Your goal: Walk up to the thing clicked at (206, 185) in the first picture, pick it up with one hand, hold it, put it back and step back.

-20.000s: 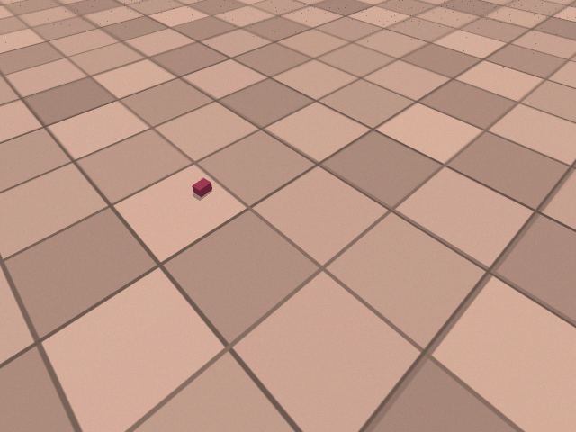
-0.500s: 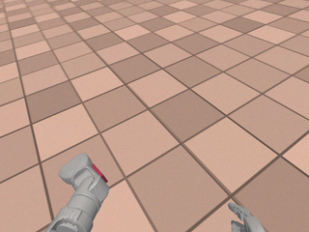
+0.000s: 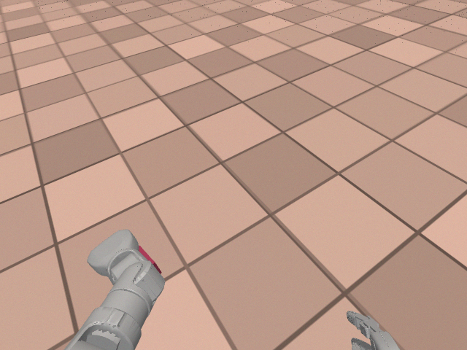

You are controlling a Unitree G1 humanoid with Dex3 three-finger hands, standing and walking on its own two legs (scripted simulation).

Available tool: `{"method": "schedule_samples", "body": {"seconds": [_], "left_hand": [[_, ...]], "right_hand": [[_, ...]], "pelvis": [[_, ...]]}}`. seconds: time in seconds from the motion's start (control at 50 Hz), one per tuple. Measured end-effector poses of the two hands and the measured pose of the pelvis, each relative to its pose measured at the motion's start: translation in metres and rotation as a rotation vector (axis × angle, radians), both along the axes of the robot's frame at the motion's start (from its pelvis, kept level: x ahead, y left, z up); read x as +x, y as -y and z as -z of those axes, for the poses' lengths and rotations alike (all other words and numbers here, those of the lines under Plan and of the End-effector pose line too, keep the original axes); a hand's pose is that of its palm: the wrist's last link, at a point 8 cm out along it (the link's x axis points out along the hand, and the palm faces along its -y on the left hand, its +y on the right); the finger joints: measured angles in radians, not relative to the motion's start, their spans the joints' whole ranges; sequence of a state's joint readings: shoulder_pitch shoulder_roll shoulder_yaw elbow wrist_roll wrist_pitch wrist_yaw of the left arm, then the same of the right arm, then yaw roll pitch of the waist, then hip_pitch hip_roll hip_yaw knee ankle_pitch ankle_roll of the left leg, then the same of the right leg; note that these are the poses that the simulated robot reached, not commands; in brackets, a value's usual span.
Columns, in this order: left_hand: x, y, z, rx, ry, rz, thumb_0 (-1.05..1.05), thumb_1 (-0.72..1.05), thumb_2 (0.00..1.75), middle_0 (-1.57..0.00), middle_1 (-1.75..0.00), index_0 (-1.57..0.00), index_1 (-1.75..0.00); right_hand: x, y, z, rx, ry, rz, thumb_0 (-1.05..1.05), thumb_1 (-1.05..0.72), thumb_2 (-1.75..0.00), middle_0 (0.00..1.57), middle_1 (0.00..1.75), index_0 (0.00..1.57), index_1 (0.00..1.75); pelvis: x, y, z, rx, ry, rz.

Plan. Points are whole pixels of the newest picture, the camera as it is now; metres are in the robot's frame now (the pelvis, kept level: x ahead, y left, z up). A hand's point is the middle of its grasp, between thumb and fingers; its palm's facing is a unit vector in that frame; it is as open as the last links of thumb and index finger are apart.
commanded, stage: crouch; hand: left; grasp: from above
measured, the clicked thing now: (134, 272) +0.31 +0.23 -0.07
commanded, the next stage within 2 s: none
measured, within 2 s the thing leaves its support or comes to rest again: neither
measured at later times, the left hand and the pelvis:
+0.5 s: hand (144, 293) +0.30 +0.24 -0.16, palm faces -0.35 -0.24 -0.91, open 8.5 cm; pelvis -0.03 +0.00 -0.05, yaw -1 degrees
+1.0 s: hand (169, 308) +0.36 +0.24 -0.41, palm faces -0.27 -0.30 -0.91, open 8.4 cm; pelvis -0.08 +0.01 -0.27, yaw -4 degrees
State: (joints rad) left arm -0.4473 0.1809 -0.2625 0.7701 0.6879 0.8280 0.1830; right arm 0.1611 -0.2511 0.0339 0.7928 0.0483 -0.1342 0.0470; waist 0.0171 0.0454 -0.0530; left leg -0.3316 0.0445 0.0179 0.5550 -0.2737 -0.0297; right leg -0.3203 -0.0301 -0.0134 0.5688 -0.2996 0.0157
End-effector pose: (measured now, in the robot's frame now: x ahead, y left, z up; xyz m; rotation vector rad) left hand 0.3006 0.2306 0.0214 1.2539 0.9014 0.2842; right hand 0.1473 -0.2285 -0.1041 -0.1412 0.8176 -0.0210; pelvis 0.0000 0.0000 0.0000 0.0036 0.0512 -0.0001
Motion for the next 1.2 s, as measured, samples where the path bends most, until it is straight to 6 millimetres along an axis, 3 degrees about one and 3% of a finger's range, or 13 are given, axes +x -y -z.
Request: {"method": "schedule_samples", "body": {"seconds": [0.2,0.32,0.42,0.6,0.76,0.96,1.2], "left_hand": [[-0.005,-0.002,0.016,0.018,-0.033,0.014,-0.01,0.24,0.26,-0.83,-0.37,-0.84,-0.36],[-0.010,-0.003,0.046,0.035,-0.083,0.021,0.00,0.27,0.20,-0.83,-0.36,-0.85,-0.33],[-0.004,-0.005,0.082,0.051,-0.100,0.033,0.00,0.28,0.19,-0.81,-0.37,-0.84,-0.33],[0.026,-0.002,0.182,0.077,-0.016,0.050,0.00,0.26,0.23,-0.83,-0.36,-0.85,-0.33],[0.039,-0.007,0.271,0.067,0.003,-0.001,-0.01,0.23,0.27,-0.85,-0.33,-0.87,-0.31],[0.053,-0.013,0.356,0.024,0.007,-0.005,-0.01,0.25,0.21,-0.87,-0.30,-0.89,-0.28],[0.069,-0.013,0.431,0.022,0.018,0.025,-0.01,0.25,0.21,-0.88,-0.29,-0.89,-0.27]], "right_hand": [[-0.009,0.000,0.001,-0.009,-0.008,0.007,0.02,-0.88,-0.90,0.20,0.29,0.20,0.30],[-0.026,0.006,0.007,-0.030,-0.049,0.018,0.01,-0.88,-0.89,0.20,0.30,0.20,0.30],[-0.055,0.018,0.025,-0.071,-0.125,0.038,0.01,-0.88,-0.89,0.20,0.29,0.20,0.30],[-0.125,0.041,0.105,-0.138,-0.317,0.085,0.01,-0.89,-0.89,0.20,0.29,0.20,0.30],[-0.172,0.032,0.190,-0.109,-0.452,0.113,0.01,-0.89,-0.89,0.20,0.29,0.20,0.30],[-0.190,0.012,0.274,-0.064,-0.481,0.103,0.01,-0.89,-0.89,0.20,0.29,0.20,0.30],[-0.197,0.021,0.342,-0.084,-0.483,0.080,0.01,-0.90,-0.90,0.20,0.29,0.20,0.30]], "pelvis": [[-0.003,-0.002,0.001,0.000,-0.009,0.001],[-0.007,-0.001,0.006,-0.003,-0.042,0.000],[-0.015,-0.001,0.022,-0.010,-0.126,0.001],[-0.041,-0.004,0.104,-0.029,-0.348,0.015],[-0.063,-0.006,0.177,-0.042,-0.489,0.025],[-0.078,-0.007,0.253,-0.057,-0.564,0.038],[-0.085,-0.010,0.327,-0.064,-0.600,0.045]]}}
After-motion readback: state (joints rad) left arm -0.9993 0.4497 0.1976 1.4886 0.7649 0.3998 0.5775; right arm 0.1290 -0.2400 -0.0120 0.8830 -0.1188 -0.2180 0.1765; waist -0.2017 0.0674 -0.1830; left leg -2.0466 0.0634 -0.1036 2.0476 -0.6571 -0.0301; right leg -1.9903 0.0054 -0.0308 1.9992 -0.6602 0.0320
